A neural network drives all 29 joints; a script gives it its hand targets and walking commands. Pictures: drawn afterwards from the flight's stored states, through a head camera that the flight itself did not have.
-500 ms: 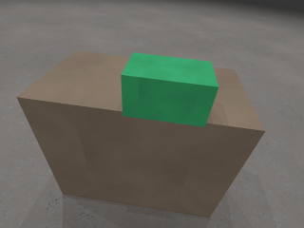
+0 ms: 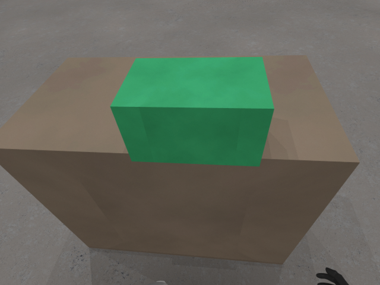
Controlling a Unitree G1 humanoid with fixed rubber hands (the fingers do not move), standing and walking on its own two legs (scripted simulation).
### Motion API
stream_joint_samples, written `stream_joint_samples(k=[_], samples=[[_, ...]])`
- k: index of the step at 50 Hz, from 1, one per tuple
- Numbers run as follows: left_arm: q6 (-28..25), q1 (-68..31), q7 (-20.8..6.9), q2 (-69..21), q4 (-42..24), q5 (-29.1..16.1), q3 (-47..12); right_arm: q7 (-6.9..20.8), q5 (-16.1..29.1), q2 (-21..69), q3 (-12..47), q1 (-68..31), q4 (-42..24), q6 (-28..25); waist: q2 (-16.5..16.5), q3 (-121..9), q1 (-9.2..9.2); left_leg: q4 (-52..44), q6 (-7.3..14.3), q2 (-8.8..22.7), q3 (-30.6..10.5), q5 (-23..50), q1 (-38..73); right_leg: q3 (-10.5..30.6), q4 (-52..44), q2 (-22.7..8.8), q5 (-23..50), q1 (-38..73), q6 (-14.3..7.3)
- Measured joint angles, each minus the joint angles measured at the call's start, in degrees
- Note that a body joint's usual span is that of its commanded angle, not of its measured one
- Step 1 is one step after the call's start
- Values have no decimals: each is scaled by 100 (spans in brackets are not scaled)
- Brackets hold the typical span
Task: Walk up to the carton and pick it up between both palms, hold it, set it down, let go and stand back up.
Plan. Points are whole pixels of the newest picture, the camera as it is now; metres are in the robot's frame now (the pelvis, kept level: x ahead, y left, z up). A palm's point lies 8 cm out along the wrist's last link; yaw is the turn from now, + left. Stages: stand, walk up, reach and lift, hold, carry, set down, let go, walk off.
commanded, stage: walk up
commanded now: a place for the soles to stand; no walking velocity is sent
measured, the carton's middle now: (195, 110) +0.50 +0.01 +0.12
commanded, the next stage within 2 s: reach and lift in 1.38 s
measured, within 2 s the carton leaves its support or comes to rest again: neither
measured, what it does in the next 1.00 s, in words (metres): steps on the spot: left foot, then right foot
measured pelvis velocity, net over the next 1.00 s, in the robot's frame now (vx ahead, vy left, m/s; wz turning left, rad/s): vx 0.04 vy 0.03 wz -0.04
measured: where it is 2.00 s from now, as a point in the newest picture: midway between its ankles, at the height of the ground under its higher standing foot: outside the picture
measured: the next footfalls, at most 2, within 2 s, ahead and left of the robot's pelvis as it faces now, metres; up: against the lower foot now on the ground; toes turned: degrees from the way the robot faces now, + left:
left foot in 0.08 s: +0.14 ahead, +0.16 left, +0.00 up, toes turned +2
right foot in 0.40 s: +0.07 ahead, -0.11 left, +0.00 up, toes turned +0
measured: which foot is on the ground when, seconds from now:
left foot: up 0.00-0.06, down 0.08-1.00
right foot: down 0.00-0.14, up 0.16-0.38, down 0.40-1.00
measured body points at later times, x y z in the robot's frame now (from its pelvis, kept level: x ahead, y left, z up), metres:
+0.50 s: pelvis +0.03 +0.03 -0.01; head +0.05 +0.03 +0.44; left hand +0.11 +0.35 -0.11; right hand +0.18 -0.28 -0.09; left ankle +0.10 +0.16 -0.71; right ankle +0.03 -0.11 -0.71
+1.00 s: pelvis +0.04 +0.03 +0.00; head +0.08 +0.02 +0.45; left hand +0.14 +0.34 -0.09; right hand +0.20 -0.28 -0.09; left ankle +0.10 +0.16 -0.71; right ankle +0.03 -0.11 -0.71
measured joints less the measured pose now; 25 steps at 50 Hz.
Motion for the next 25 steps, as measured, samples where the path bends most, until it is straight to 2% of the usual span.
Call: stream_joint_samples(k=[3,5,7,10,13,17,19,21,25], samples=[[-3,0,4,-1,-97,0,-1,-39,0,-2,-1,-79,-1,-2,20,29,3,-815,0,61,-1,506,84,29,153,-36,-188,-1,111],[0,-66,-13,13,-153,0,0,-85,0,33,0,-63,22,-38,-125,117,5,-1086,-39,-62,50,1365,201,78,413,-160,-383,2,144],[-1,-188,-38,1,-161,0,0,-121,0,71,-1,-16,56,-77,-337,213,3,-951,-54,-220,128,1171,261,187,796,-283,-342,-69,145],[12,-256,-6,9,-195,0,1,-135,0,72,0,17,55,-79,-436,218,4,-835,-34,-191,127,895,289,44,1523,-232,-798,-301,145],[17,-320,-25,71,-197,0,0,-141,0,82,0,17,54,-79,-590,225,6,-858,-24,-179,137,865,331,-79,1753,-233,-835,-367,145],[18,-336,-68,100,-198,0,-1,-150,0,83,0,-82,53,-80,-784,257,8,-866,-24,-172,214,865,329,-96,1447,-235,-858,-366,145],[18,-337,-91,102,-200,0,-1,-152,0,85,1,-148,53,-77,-819,292,12,-836,-31,-149,252,858,322,-151,817,-236,-782,-277,145],[19,-340,-107,79,-174,0,-1,-151,0,83,0,-214,56,-27,-743,341,5,-763,-52,-80,239,835,333,-183,504,-174,-145,-210,163],[17,-342,-144,68,-155,0,0,-143,0,81,0,-227,55,93,-606,293,6,-740,-52,-120,243,577,404,-147,623,-180,-270,-210,180]])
